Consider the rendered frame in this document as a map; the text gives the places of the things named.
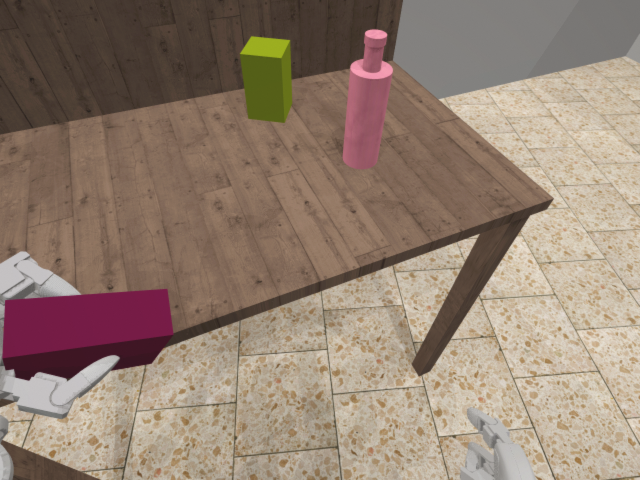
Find sponge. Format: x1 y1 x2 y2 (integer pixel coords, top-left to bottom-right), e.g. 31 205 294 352
2 289 174 381

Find table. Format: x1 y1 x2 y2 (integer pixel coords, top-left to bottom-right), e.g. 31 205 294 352
0 0 554 480

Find left robot hand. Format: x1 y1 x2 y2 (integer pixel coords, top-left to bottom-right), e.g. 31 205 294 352
0 251 120 419

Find right robot hand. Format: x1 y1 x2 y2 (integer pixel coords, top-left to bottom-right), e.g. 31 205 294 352
460 407 536 480

